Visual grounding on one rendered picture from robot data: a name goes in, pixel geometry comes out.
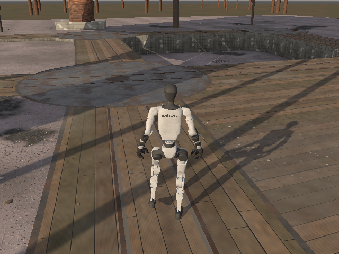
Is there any right robot shin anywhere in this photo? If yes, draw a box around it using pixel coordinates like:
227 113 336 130
176 178 185 212

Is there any robot head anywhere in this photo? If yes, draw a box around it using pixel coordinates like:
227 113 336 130
162 84 180 110

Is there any robot left forearm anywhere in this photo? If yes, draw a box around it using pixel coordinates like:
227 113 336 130
138 128 149 149

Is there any robot left upper arm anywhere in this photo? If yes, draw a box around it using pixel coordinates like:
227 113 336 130
144 106 159 136

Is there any right robot hand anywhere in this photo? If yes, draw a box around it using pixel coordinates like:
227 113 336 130
191 148 203 159

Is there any left robot hand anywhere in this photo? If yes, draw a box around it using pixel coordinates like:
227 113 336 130
136 147 149 159

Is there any robot right upper arm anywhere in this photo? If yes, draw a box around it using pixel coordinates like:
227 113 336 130
181 107 196 136

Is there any robot right forearm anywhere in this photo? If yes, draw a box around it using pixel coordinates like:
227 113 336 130
191 128 202 149

